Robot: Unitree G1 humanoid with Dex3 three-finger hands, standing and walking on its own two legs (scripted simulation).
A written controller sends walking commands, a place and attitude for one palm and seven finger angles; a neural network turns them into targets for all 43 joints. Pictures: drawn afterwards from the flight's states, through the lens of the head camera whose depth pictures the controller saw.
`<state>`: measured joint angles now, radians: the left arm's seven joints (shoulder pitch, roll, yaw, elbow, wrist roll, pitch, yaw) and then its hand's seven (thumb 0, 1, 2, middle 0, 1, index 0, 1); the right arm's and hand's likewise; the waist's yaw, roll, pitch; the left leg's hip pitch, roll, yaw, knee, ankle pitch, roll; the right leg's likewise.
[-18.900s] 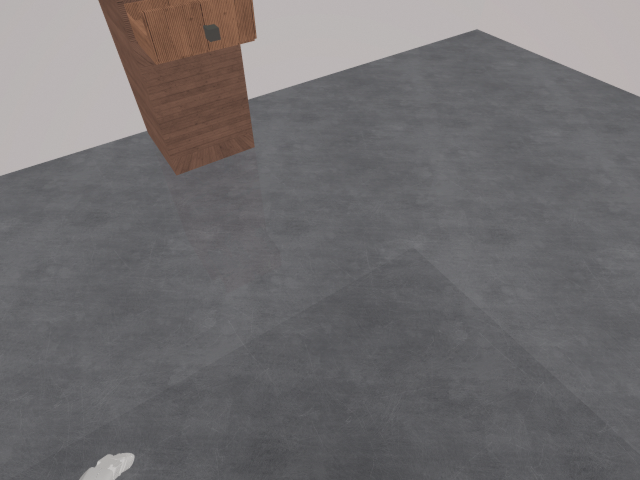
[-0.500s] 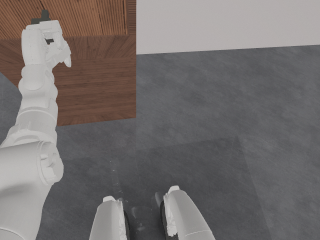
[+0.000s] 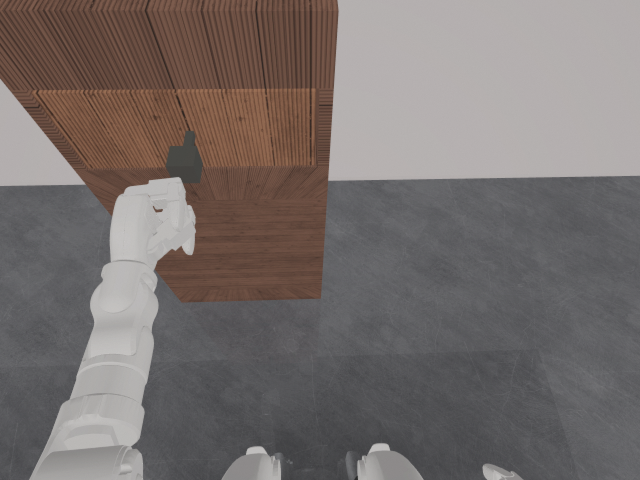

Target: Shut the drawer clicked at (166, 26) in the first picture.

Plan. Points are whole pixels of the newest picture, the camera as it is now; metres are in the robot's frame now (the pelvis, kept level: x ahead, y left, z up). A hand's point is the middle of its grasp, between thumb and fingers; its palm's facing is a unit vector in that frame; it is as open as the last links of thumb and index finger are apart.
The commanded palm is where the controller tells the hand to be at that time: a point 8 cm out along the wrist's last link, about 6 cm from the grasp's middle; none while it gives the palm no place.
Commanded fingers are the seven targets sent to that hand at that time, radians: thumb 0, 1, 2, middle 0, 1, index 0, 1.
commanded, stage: draw the hand back to the body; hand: left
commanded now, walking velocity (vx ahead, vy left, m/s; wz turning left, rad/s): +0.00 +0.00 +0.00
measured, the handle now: (187, 154) +0.57 +0.19 +0.01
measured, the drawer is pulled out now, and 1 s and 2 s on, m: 0.00 0.00 0.00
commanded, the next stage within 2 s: step back with the hand held close in 1.14 s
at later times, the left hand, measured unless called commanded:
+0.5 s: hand (81, 319) +0.27 +0.20 +0.14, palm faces +0.21 -0.95 -0.24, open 3.3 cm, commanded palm +0.23 +0.25 +0.16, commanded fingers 0.00 0.90 0.90 -1.40 -1.60 -1.40 -1.60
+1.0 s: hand out of the picture +0.15 +0.24 +0.23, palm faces +0.46 -0.80 -0.40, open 3.2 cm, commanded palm +0.11 +0.28 +0.24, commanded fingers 0.00 0.90 0.90 -1.40 -1.60 -1.40 -1.60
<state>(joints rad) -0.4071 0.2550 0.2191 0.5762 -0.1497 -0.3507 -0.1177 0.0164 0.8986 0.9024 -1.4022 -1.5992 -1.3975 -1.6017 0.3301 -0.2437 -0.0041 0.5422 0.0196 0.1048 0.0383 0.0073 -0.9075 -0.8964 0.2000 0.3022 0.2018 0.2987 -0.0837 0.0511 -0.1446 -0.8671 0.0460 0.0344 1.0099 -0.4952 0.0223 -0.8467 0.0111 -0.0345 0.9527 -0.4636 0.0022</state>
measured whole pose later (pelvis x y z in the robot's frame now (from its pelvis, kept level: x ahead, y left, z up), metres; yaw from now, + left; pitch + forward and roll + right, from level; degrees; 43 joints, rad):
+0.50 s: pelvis -0.01 +0.00 +0.05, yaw +2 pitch +2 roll -1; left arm 0.11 0.29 0.10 0.03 -0.09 -0.07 0.06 0.02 0.89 0.90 -1.41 -1.60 -1.40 -1.60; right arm 0.20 -0.22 0.04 0.51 0.04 0.05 -0.09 0.01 -0.91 -0.90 0.20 0.30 0.20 0.30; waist 0.00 0.04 -0.06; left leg -0.34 0.01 0.03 0.65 -0.35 0.02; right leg -0.32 -0.01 -0.04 0.63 -0.34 0.00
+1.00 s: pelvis -0.01 -0.01 +0.07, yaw +3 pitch -5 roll -1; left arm 0.54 0.34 0.29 -0.48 -0.08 -0.08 0.11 0.01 0.89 0.90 -1.41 -1.60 -1.40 -1.60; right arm 0.21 -0.23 0.03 0.60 0.01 -0.09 -0.08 0.02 -0.90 -0.90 0.20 0.30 0.20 0.30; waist 0.07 0.08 0.00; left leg -0.10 0.01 0.02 0.45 -0.26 0.01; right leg -0.08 -0.01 -0.06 0.42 -0.25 -0.01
